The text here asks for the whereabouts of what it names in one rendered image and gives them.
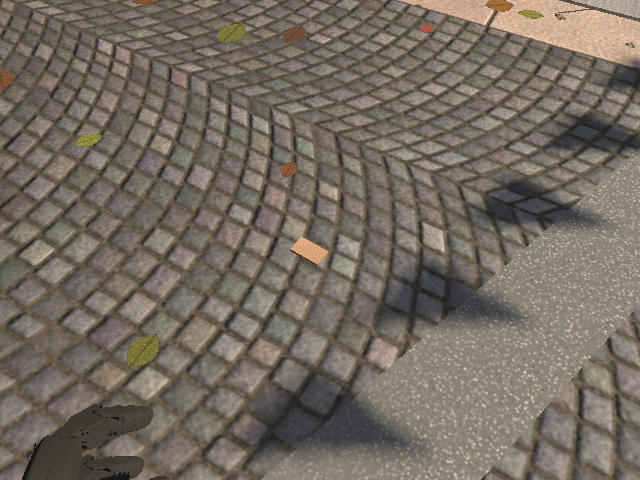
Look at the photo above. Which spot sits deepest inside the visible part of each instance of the left robot hand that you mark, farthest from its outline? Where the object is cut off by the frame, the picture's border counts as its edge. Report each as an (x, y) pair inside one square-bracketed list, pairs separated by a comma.
[(59, 456)]

